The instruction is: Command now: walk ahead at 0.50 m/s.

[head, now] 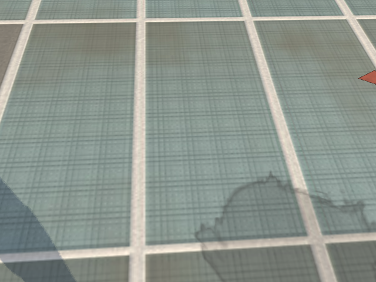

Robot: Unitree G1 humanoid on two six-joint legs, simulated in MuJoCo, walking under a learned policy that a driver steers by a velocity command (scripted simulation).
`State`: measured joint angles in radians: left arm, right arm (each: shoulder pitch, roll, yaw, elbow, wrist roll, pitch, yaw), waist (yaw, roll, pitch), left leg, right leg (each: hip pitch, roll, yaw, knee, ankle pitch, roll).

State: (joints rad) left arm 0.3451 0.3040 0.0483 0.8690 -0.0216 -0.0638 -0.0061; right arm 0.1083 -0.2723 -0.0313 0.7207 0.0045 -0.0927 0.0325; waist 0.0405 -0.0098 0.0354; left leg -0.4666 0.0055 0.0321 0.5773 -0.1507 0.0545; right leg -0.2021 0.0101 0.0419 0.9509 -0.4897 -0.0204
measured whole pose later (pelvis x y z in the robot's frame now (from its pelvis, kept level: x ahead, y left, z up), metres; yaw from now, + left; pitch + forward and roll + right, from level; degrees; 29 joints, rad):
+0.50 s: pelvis +0.27 -0.03 +0.00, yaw +0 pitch +2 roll +1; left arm 0.02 0.26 0.03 0.74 -0.01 -0.09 -0.04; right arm 0.40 -0.30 -0.06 0.90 0.01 -0.04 -0.01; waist -0.07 0.00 0.03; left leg 0.00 0.01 0.03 0.50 -0.45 0.01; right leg -0.48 -0.01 -0.03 0.53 -0.07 -0.06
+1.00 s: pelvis +0.54 -0.01 +0.00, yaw +13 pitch +2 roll -2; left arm 0.30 0.28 0.07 0.92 -0.01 -0.05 0.02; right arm 0.10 -0.25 -0.05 0.69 0.02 -0.03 0.06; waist 0.06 0.02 0.04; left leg -0.56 0.04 0.06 0.61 -0.10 0.09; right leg 0.12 -0.01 -0.27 0.30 -0.42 0.02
